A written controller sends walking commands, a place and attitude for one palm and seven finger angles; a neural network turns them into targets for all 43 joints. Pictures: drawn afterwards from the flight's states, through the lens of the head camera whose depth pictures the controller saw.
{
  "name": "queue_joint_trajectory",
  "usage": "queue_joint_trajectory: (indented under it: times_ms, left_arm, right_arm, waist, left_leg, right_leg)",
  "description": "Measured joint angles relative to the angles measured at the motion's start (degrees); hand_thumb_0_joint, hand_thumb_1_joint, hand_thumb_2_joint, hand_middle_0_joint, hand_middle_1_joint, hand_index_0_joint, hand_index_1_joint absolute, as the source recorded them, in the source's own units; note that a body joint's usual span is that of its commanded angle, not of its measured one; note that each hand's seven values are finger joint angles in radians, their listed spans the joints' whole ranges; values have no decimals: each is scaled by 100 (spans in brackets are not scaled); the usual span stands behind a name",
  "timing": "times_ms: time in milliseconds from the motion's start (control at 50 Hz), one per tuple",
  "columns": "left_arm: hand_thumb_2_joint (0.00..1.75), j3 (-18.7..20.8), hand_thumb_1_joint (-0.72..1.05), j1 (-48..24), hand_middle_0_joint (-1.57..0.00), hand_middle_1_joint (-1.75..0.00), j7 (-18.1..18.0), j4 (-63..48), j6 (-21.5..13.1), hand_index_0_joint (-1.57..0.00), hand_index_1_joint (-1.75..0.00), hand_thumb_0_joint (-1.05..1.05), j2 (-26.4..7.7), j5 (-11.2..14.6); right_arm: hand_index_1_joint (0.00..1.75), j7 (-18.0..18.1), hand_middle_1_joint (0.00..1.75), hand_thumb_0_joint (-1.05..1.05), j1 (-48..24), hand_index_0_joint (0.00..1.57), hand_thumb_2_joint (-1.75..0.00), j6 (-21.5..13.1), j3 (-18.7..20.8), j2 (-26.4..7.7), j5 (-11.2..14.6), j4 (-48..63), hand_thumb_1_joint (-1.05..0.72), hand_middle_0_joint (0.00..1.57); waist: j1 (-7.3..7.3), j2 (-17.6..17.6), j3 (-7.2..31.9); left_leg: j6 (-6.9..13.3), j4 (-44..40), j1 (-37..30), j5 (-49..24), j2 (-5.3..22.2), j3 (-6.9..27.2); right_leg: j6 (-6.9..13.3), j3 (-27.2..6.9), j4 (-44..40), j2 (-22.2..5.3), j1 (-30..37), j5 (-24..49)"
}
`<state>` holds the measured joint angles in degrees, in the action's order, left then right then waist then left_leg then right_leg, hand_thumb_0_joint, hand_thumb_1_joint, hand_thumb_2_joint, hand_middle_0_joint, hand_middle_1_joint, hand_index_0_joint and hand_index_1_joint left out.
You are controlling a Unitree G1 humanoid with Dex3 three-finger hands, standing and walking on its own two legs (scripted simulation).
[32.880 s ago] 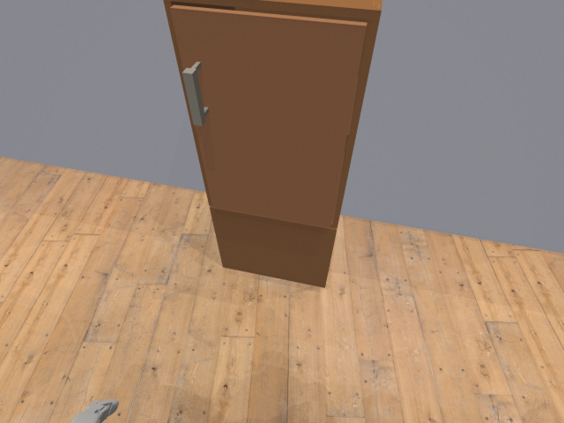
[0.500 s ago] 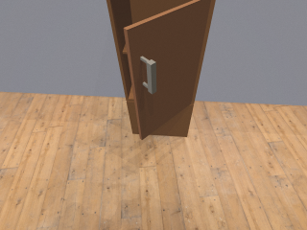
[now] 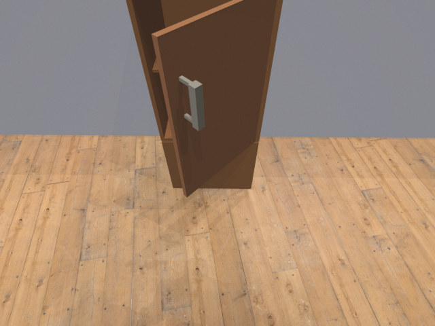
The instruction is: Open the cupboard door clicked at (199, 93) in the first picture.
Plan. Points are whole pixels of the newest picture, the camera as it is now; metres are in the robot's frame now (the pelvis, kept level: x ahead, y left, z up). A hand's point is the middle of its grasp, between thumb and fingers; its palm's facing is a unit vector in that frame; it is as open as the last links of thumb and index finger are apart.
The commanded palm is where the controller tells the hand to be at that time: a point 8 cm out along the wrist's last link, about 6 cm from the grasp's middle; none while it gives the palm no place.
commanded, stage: walk to a spot facing it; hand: left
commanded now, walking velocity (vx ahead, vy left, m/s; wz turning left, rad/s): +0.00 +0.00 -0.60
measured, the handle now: (191, 103) +0.59 +0.10 +0.06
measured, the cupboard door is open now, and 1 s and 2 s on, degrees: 47 47 47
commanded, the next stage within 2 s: none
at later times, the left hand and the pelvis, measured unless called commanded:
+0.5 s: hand out of the picture +0.10 +0.16 -0.17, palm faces -0.24 -0.93 -0.29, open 7.4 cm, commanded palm none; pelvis -0.02 -0.03 -0.01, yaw -17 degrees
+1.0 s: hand (179, 299) +0.20 +0.10 -0.17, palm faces -0.55 -0.80 -0.26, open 7.4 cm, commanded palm none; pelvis -0.01 -0.03 -0.01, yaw -36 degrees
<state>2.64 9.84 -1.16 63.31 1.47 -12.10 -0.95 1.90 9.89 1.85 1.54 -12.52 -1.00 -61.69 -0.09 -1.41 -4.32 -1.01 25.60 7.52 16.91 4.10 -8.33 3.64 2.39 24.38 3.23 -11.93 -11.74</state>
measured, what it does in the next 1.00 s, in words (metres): steps on the spot, turning right: right foot, then left foot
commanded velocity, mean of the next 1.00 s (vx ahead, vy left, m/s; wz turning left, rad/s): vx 0.00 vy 0.00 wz -0.60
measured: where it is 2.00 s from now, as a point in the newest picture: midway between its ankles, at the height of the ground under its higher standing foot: outside the picture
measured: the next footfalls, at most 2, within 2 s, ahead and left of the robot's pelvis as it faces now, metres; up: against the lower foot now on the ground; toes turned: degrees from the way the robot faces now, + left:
right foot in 0.34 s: +0.02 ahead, -0.14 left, +0.00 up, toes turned -12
left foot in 0.70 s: +0.09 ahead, +0.10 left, +0.00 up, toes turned -24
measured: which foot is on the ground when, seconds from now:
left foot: down 0.00-0.34, up 0.36-0.68, down 0.70-1.00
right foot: down 0.00-0.10, up 0.12-0.32, down 0.34-0.70, up 0.72-1.00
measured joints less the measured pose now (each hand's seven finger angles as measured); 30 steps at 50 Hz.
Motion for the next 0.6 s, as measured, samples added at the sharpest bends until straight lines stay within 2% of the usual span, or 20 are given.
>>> queue_joint_trajectory:
  times_ms: [100, 180, 220, 260, 300, 320, 340, 360, 400, 460, 520, 600]
  left_arm:
    - [90, 79, 90, 48, -20, -30, 72, -186, 139, -20, -30, 1, 38, -16]
    - [90, 173, 91, -26, -20, -30, 149, -401, 265, -20, -30, 1, 49, -35]
    - [90, 218, 91, -90, -20, -30, 181, -517, 282, -20, -30, 1, 59, -37]
    - [90, 236, 91, -130, -20, -30, 206, -645, 256, -20, -30, 1, 72, -31]
    - [90, 238, 91, -129, -20, -30, 229, -758, 201, -20, -30, 1, 70, -28]
    - [90, 238, 91, -106, -20, -30, 239, -812, 159, -20, -30, 1, 50, -30]
    - [90, 237, 91, -45, -20, -30, 240, -886, 93, -20, -30, 1, -29, -43]
    - [90, 257, 91, -49, -20, -30, 195, -891, 26, -20, -30, 1, -44, -46]
    - [90, 237, 91, -81, -20, -30, 112, -881, -8, -20, -30, 1, -1, -27]
    - [90, 216, 91, -4, -20, -30, 28, -895, 18, -20, -30, 1, 26, -48]
    - [90, 201, 90, 95, -20, -30, 4, -880, 36, -20, -30, 1, 28, -59]
    - [90, 199, 90, 180, -20, -30, 32, -904, 57, -20, -30, 1, 26, -76]
  right_arm:
    - [30, 18, 30, 1, 162, 20, -90, 28, 58, 129, -13, 177, -91, 20]
    - [30, 57, 30, 1, 348, 20, -90, -42, 76, 155, -73, 251, -91, 20]
    - [30, 61, 30, 1, 428, 20, -90, -50, 81, 153, -103, 250, -91, 20]
    - [30, 44, 30, 1, 454, 20, -90, -30, 88, 131, -126, 247, -91, 20]
    - [30, 9, 30, 1, 449, 21, -90, -3, 106, 99, -132, 268, -91, 20]
    - [30, -12, 30, 1, 454, 21, -90, 11, 117, 85, -118, 293, -91, 20]
    - [30, -37, 30, 1, 473, 21, -90, 40, 129, 109, -83, 339, -91, 20]
    - [30, -59, 30, 1, 391, 21, -90, 94, 147, 85, -42, 368, -91, 20]
    - [30, -82, 30, 1, 123, 21, -90, 198, 194, -8, 13, 448, -91, 20]
    - [30, -91, 30, 1, -247, 20, -90, 186, 220, -49, 33, 644, -91, 20]
    - [30, -76, 30, 1, -500, 20, -90, 109, 205, -21, 56, 862, -91, 20]
    - [30, -49, 30, 1, -713, 20, -90, 37, 185, 21, 94, 1056, -91, 20]
  waist:
    - [-32, 152, -76]
    - [-4, 190, -183]
    - [6, 131, -240]
    - [26, 37, -295]
    - [36, -69, -329]
    - [43, -105, -321]
    - [47, -11, -254]
    - [76, -17, -271]
    - [60, -111, -429]
    - [67, -30, -494]
    - [97, 133, -426]
    - [177, 264, -290]
  left_leg:
    - [55, 280, 161, 157, 25, -297]
    - [103, 325, 127, 198, 44, -582]
    - [65, 316, 91, 193, 108, -655]
    - [-5, 375, 78, 226, 224, -733]
    - [-103, 591, 115, 349, 397, -811]
    - [-163, 802, 179, 464, 499, -840]
    - [-181, 1160, 360, 589, 525, -839]
    - [-194, 1734, 619, 975, 533, -597]
    - [-172, 2925, 1127, 1422, 381, 72]
    - [-189, 3724, 1657, 1252, 121, 486]
    - [-232, 3470, 1793, 1063, -40, 615]
    - [-239, 2519, 1581, 951, -197, 712]
  right_leg:
    - [-54, -284, 472, 27, -378, -104]
    - [-266, -272, 2526, -95, -1095, -1173]
    - [-335, -207, 3003, -215, -1238, -1371]
    - [-364, -105, 2849, -353, -1183, -1424]
    - [-360, -1, 2282, -442, -964, -1273]
    - [-338, 31, 1842, -461, -792, -927]
    - [-248, -77, 1380, -507, -632, -571]
    - [-200, -138, 1429, -437, -699, -719]
    - [-151, -204, 1545, -270, -752, -835]
    - [-158, -444, 1205, -132, -727, -559]
    - [-142, -726, 819, -51, -665, -286]
    - [-196, -1049, 563, 45, -611, -107]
